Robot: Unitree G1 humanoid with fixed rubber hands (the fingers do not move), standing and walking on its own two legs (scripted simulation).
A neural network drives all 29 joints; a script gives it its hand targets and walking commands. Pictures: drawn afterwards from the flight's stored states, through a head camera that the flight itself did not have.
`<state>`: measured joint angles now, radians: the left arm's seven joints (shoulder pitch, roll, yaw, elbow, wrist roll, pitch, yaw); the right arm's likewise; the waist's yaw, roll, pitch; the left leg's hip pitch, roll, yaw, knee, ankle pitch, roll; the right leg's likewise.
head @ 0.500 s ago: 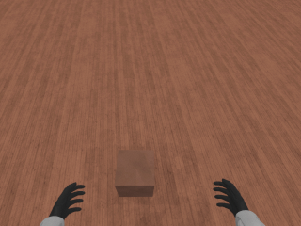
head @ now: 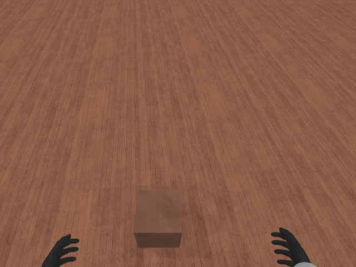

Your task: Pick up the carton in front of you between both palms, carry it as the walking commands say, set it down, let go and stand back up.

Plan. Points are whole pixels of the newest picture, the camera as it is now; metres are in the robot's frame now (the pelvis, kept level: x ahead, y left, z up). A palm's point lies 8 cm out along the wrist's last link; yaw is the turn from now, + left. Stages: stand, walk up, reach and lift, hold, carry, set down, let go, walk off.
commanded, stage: stand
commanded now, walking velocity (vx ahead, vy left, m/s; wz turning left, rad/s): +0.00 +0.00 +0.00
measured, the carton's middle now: (159, 219) +0.44 +0.06 -0.64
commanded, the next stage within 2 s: none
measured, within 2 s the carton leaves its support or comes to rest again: neither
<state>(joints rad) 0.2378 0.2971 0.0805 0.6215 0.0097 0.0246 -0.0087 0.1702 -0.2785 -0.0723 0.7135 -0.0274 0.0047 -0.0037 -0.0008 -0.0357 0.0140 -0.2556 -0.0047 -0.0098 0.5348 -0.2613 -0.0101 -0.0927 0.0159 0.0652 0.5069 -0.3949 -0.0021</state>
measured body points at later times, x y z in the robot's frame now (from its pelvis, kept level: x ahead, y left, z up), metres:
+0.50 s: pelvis -0.01 +0.00 +0.00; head -0.01 +0.00 +0.45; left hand +0.10 +0.28 -0.11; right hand +0.11 -0.28 -0.11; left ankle +0.02 +0.13 -0.73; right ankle -0.08 -0.12 -0.73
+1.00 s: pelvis -0.03 +0.00 +0.01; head -0.03 +0.01 +0.46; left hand +0.05 +0.30 -0.11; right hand +0.08 -0.28 -0.11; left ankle +0.02 +0.13 -0.73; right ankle -0.08 -0.12 -0.73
